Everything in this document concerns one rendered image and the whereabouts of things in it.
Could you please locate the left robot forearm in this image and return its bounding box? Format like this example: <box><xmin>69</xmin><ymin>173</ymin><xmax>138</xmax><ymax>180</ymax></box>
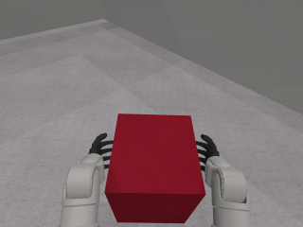
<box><xmin>58</xmin><ymin>153</ymin><xmax>105</xmax><ymax>227</ymax></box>

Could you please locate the left robot hand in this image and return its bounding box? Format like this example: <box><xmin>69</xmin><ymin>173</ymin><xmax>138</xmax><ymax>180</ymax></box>
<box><xmin>88</xmin><ymin>132</ymin><xmax>114</xmax><ymax>169</ymax></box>

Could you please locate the right robot forearm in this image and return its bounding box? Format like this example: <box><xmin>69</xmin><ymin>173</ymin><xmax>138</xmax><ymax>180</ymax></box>
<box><xmin>205</xmin><ymin>156</ymin><xmax>251</xmax><ymax>227</ymax></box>

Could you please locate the right robot hand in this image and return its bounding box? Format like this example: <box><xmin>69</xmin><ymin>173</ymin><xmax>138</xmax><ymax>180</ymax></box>
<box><xmin>195</xmin><ymin>134</ymin><xmax>220</xmax><ymax>172</ymax></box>

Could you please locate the carton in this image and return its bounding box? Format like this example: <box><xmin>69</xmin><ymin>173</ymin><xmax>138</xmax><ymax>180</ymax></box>
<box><xmin>104</xmin><ymin>113</ymin><xmax>206</xmax><ymax>223</ymax></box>

